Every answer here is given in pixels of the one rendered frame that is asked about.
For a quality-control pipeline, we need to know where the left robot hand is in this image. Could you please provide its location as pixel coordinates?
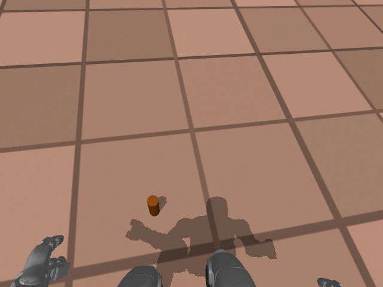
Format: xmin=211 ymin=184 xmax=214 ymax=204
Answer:
xmin=23 ymin=235 xmax=70 ymax=282

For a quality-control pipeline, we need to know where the left robot arm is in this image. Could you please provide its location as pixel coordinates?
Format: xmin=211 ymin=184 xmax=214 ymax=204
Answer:
xmin=10 ymin=266 xmax=49 ymax=287

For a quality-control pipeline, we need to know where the can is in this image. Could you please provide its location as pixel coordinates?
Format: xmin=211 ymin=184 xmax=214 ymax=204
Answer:
xmin=147 ymin=195 xmax=160 ymax=216

